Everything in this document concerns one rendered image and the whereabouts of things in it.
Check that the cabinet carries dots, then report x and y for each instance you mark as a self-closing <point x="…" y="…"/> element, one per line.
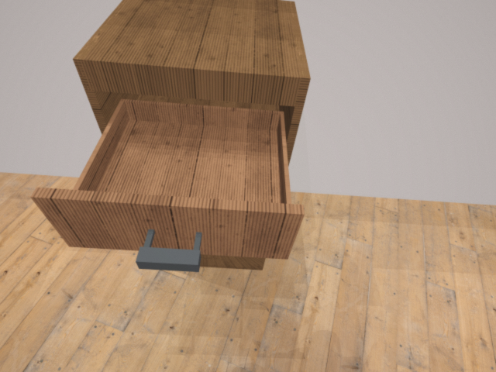
<point x="245" y="54"/>

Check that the drawer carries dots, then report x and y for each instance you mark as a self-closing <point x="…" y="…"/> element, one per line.
<point x="181" y="169"/>

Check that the handle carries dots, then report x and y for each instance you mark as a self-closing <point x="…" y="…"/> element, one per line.
<point x="153" y="258"/>

